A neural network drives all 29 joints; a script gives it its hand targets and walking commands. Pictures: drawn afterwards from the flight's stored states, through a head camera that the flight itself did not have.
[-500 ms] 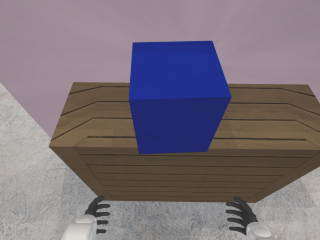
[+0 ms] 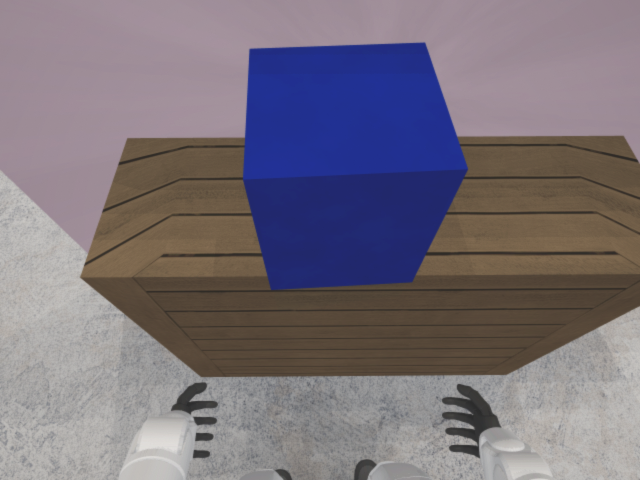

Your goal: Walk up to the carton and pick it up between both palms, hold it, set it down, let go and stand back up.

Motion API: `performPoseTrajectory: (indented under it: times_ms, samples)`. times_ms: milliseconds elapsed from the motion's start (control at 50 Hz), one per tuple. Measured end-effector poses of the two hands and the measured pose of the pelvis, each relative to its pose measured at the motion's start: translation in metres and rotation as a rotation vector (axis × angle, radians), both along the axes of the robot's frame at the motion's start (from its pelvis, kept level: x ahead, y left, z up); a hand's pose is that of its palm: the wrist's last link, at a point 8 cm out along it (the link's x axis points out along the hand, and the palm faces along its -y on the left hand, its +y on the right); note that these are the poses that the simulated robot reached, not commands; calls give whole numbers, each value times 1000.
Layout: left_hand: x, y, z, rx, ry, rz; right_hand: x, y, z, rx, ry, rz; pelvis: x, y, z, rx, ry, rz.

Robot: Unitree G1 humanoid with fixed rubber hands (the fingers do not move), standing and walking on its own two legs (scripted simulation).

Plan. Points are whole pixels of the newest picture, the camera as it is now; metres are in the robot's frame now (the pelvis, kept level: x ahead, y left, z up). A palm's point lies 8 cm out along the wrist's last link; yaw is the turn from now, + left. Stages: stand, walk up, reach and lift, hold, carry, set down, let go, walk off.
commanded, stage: set down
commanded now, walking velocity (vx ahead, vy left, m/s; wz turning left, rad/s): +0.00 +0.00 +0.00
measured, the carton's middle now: (340, 179) +0.47 -0.02 +0.06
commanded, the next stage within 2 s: let go in 0.18 s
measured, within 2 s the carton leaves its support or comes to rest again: neither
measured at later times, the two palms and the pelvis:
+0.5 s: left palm (162, 420) +0.20 +0.22 -0.07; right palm (530, 418) +0.18 -0.25 -0.08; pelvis +0.02 -0.01 +0.01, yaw -1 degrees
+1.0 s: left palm (142, 464) +0.15 +0.23 -0.07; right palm (522, 450) +0.15 -0.23 -0.08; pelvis -0.01 +0.00 +0.00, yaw -1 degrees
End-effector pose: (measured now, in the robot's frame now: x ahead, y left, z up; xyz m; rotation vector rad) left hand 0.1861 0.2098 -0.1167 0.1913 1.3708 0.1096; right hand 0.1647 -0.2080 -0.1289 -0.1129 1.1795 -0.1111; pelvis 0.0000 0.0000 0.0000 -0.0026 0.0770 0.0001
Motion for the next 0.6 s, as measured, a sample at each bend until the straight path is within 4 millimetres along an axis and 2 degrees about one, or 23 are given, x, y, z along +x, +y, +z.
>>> performPoseTrajectory:
  times_ms: [280,360,480,600]
  samples:
    - [12,3,1,4,-13,0,13,-3,2,-9,-5,-15,4,-2,0,-1,24,0]
    - [14,3,15,3,-97,-13,15,-10,15,-21,-60,-18,9,-3,4,-1,-10,-11]
    - [11,6,45,-6,-257,-47,19,-36,47,-63,-183,-2,18,-7,11,-3,-67,-15]
    - [-2,11,55,-3,-363,-72,20,-45,66,-62,-309,26,17,-9,11,0,-101,-11]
